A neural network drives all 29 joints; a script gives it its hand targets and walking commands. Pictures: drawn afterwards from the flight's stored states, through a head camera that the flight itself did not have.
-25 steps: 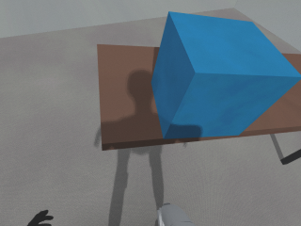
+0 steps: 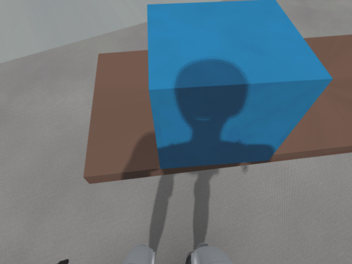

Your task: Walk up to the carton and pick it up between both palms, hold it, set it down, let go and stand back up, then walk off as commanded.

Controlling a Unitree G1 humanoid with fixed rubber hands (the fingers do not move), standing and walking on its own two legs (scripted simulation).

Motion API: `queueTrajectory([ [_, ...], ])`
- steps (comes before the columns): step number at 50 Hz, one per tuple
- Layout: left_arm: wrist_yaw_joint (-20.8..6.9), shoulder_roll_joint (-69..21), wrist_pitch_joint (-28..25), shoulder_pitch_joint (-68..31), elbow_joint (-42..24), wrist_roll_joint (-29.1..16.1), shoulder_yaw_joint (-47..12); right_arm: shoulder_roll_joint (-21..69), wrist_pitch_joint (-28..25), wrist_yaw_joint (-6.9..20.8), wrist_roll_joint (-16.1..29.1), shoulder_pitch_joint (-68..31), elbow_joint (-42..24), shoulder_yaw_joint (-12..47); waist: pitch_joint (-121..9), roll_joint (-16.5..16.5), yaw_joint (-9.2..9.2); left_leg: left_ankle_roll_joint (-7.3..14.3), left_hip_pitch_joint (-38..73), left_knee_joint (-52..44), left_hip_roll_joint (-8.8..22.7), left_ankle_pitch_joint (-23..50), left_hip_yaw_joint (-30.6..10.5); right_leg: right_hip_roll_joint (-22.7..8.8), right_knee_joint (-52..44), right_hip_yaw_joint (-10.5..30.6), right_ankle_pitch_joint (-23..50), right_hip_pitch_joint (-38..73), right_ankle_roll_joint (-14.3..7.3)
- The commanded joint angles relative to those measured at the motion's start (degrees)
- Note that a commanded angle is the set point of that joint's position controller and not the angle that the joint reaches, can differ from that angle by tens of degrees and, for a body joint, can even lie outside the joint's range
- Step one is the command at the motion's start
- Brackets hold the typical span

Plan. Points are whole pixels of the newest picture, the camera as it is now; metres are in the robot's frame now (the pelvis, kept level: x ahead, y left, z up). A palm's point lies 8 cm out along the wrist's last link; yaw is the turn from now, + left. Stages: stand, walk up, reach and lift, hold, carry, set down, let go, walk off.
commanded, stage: walk up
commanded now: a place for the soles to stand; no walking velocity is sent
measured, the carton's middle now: (213, 90) +0.49 -0.09 +0.09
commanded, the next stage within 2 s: none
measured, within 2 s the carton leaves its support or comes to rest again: neither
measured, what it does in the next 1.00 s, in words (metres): steps on the spot: left foot, then right foot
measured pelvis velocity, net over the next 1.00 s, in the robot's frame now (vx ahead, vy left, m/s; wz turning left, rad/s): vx -0.03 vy -0.07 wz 0.06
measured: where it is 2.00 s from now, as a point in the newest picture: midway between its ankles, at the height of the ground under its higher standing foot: outside the picture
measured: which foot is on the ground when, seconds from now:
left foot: up 0.00-0.24, down 0.26-1.00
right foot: down 0.00-0.28, up 0.30-0.50, down 0.52-1.00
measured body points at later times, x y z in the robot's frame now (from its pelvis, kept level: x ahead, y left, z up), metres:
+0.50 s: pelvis -0.04 -0.05 -0.01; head +0.01 -0.01 +0.43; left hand +0.03 +0.27 -0.15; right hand +0.03 -0.36 -0.10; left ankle -0.02 +0.13 -0.71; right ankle -0.01 -0.17 -0.70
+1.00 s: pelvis -0.03 -0.07 -0.01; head +0.01 -0.07 +0.44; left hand +0.05 +0.24 -0.12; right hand +0.05 -0.36 -0.13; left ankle -0.01 +0.11 -0.71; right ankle -0.01 -0.18 -0.71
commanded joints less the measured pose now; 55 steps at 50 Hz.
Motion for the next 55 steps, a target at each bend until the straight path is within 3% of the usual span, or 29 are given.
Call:
queueTrajectory([
  [1,1.1,12.6,-1.4,0.7,-9.6,2.8,7.2,-16.2,0.5,-0.7,0.1,5.6,1.0,-2.2,-9.4,-3.8,2.8,1.5,-3.7,-3.2,0.4,-0.2,1.8,-12.7,-20.9,18.5,9.7,10.0,-7.7],
  [5,0.7,13.6,-0.8,0.3,-10.3,3.6,7.8,-17.0,0.5,-0.9,0.4,8.4,3.2,-2.0,-11.6,-9.5,3.25,1.9,-2.8,-6.5,1.6,0.1,5.2,-15.2,-24.7,21.9,-10.5,9.9,-7.6],
  [6,0.5,13.2,-0.8,3.9,-9.8,3.1,7.8,-18.0,0.1,-0.7,-0.2,4.6,2.4,-1.9,-11.2,-6.4,4.62,1.8,-2.9,-11.0,2.7,-1.3,4.7,-16.3,-24.4,24.0,-6.8,11.1,-8.9],
  [8,0.1,14.5,-0.1,-0.5,-10.2,3.3,7.9,-18.0,-0.2,-0.2,-0.3,7.6,3.6,-2.6,-11.5,-8.0,2.68,2.7,6.6,-15.7,3.9,1.7,6.7,-16.4,-21.9,20.4,-6.2,3.3,-9.2],
  [11,-0.7,11.2,1.2,-4.0,-10.8,2.6,6.7,-16.1,-0.6,-0.3,-1.8,19.0,6.6,-3.4,-12.4,-3.7,-3.46,5.1,23.5,-35.1,2.6,11.4,8.1,-11.6,-12.5,12.1,-9.3,-6.4,-2.9],
  [12,-0.7,8.5,1.7,-2.5,-10.5,2.4,6.1,-17.2,-0.9,-0.9,-2.7,18.8,6.0,-4.2,-9.5,1.0,-3.27,5.8,23.3,-39.3,5.4,6.6,0.0,-7.9,-3.3,8.8,-15.6,-11.9,-1.5],
  [13,-0.7,8.0,1.7,-1.3,-10.8,2.6,6.3,-22.9,-1.1,-1.0,-3.6,16.7,4.8,-5.5,-9.4,17.9,-3.12,11.4,21.8,-48.9,18.5,-4.3,-26.3,-0.2,11.4,3.4,-20.9,-17.5,2.1],
  [14,-0.2,12.1,2.0,-1.5,-9.5,3.8,7.3,-25.7,-0.6,-0.9,-2.8,9.6,1.2,-6.4,-8.2,13.3,-2.44,17.6,11.3,-56.1,27.7,-16.4,-41.6,-0.1,22.3,7.0,-17.3,-15.5,4.1],
  [15,-0.4,16.0,1.5,-3.3,-8.5,4.2,9.3,-27.3,-1.2,-1.6,-2.8,2.0,-1.5,-6.3,-2.6,12.4,-1.3,21.9,0.4,-57.0,29.4,-17.3,-46.9,-1.7,27.7,11.0,-17.2,-10.4,4.3],
  [18,-1.3,16.0,0.9,2.3,-5.1,3.0,9.8,-22.3,-2.1,-1.2,-3.1,-4.4,-1.6,-5.2,-2.2,10.1,2.57,16.7,1.6,-48.2,19.5,-8.2,-24.2,-2.9,27.0,9.4,-10.4,-7.0,3.6],
  [22,-1.1,10.7,-2.8,1.5,-5.2,1.0,7.3,-19.4,-1.8,1.7,-3.6,-0.2,-1.8,-3.6,-6.9,13.4,-0.41,13.6,9.4,-39.3,9.9,12.2,-13.4,-1.8,4.4,0.8,-20.3,-0.2,4.5],
  [24,0.3,9.0,-4.4,8.8,-3.0,0.5,6.3,-19.6,-0.8,2.9,-3.3,-2.6,-2.0,-3.0,-11.0,20.6,2.19,12.6,9.1,-34.0,9.1,15.5,-7.4,-1.5,-14.3,-1.8,-14.6,10.8,4.2],
  [25,1.1,11.0,-5.2,15.5,0.6,1.3,7.7,-15.6,-0.3,3.2,-2.8,-3.5,-1.0,-2.3,-12.0,10.8,6.12,9.9,3.3,-21.9,8.3,21.7,-5.6,-2.1,-20.3,0.2,-7.2,22.7,5.7],
  [26,2.2,14.1,-6.3,19.0,0.1,2.0,7.9,-11.3,0.0,3.3,-2.3,-0.9,-0.6,-0.7,-16.0,2.9,6.75,6.0,-2.2,-10.7,5.8,11.3,-1.1,-9.9,-23.4,15.1,-2.5,28.5,6.1],
  [27,2.3,20.0,-7.0,14.8,-0.4,2.0,8.1,-9.4,0.0,3.6,-0.4,1.7,-1.6,-0.1,-17.5,-8.0,3.87,1.9,-9.3,-7.9,-4.0,-1.9,0.3,-18.8,-25.6,38.5,1.9,26.6,1.8],
  [28,2.4,20.7,-6.7,10.5,-2.3,1.6,8.3,-15.6,0.0,2.5,-0.8,0.1,-1.5,-1.8,-17.4,-4.9,3.29,1.3,-6.7,-12.1,0.2,-5.3,-4.6,-22.6,-22.3,44.7,7.9,23.9,-5.3],
  [29,2.6,20.3,-6.6,9.0,-1.6,1.3,8.6,-17.8,-0.7,2.3,-0.7,-1.2,0.4,-2.3,-16.4,-2.6,3.25,2.2,-6.2,-14.1,2.1,-4.7,-4.8,-23.1,-19.1,41.1,11.7,23.4,-7.5],
  [30,2.6,17.2,-6.6,7.7,-3.1,1.0,7.3,-16.8,-1.6,2.6,-0.9,-2.2,-0.5,-1.9,-14.0,-1.3,1.66,1.9,-3.9,-18.0,4.0,-4.4,1.8,-19.6,-15.5,29.7,16.6,20.8,-9.2],
  [32,2.8,14.5,-6.7,2.9,-3.4,0.8,6.1,-13.9,-1.8,3.5,-1.0,2.0,1.7,-2.3,-12.2,-4.6,-1.54,3.7,5.1,-30.6,4.2,6.1,3.8,-14.9,-10.3,18.7,22.2,14.2,-5.3],
  [34,2.4,13.2,-6.7,3.2,-4.5,0.3,5.0,-15.4,-2.4,3.8,-1.0,3.1,1.8,-2.6,-16.3,-1.6,-1.41,6.0,15.8,-33.8,5.9,27.3,-0.8,-9.6,-4.3,11.5,24.6,8.6,-0.9],
  [36,2.3,11.4,-6.9,4.4,-5.2,-0.1,4.8,-16.3,-1.7,3.5,-1.2,-0.3,-0.5,-3.0,-16.4,-1.8,-0.59,8.3,18.4,-29.0,7.7,35.9,-7.1,-6.2,-2.5,11.3,19.0,4.7,1.2],
  [38,2.5,11.9,-6.9,5.9,-3.2,0.5,5.5,-16.6,-1.2,4.0,-0.1,-3.7,-0.7,-2.2,-14.3,-3.1,1.38,8.1,8.4,-28.1,7.2,26.3,-6.5,-6.6,-13.3,13.7,2.6,10.1,0.4],
  [40,2.6,13.8,-7.2,8.0,-2.0,0.6,5.9,-14.5,0.2,4.1,-0.9,-6.5,-0.5,-2.1,-11.3,-6.9,2.58,3.8,2.5,-21.6,1.6,10.2,2.6,-14.2,-20.0,25.7,-1.8,12.2,-3.5],
  [41,2.5,15.1,-7.3,5.1,-2.4,1.2,6.3,-15.2,0.5,3.9,-1.4,-3.9,-0.2,-1.9,-8.9,-4.2,1.01,3.4,-0.3,-21.4,3.0,1.6,3.6,-17.0,-20.5,28.9,-4.7,11.5,-4.7],
  [44,2.4,15.6,-6.9,2.6,-3.2,1.3,5.7,-14.9,0.0,4.1,-1.4,0.5,1.8,-2.7,-11.0,-7.0,-0.54,3.7,6.5,-26.2,3.9,2.2,3.3,-16.3,-19.0,24.7,-1.6,8.3,-5.5],
  [46,2.6,12.8,-6.9,0.0,-3.2,0.6,4.8,-15.8,-1.2,4.2,-2.0,0.3,1.6,-2.7,-14.0,0.8,-0.73,4.7,14.1,-33.6,4.3,22.0,-0.8,-10.0,-12.3,15.9,5.9,6.4,-2.1],
  [48,2.5,12.1,-6.3,-2.0,-2.5,0.4,4.9,-17.7,-1.4,4.4,-1.7,-0.9,1.7,-3.0,-16.4,4.8,-0.64,8.4,12.8,-36.8,9.8,27.4,-10.7,-4.2,-4.5,7.3,6.7,9.4,1.7],
  [50,2.5,12.1,-6.0,1.8,-2.5,-0.1,5.2,-18.6,-1.2,4.5,-1.1,-4.5,0.7,-2.8,-14.7,8.4,1.7,11.4,7.7,-39.1,12.2,23.2,-14.8,-2.7,-2.0,5.7,-4.0,11.0,2.4],
  [55,2.5,14.1,-6.8,1.9,0.0,1.0,5.2,-14.1,-0.6,4.6,-0.4,-6.1,0.7,-1.5,-15.0,1.5,1.62,4.5,6.6,-28.8,3.8,23.5,-2.1,-11.0,-14.0,17.0,2.4,14.7,-3.8],
])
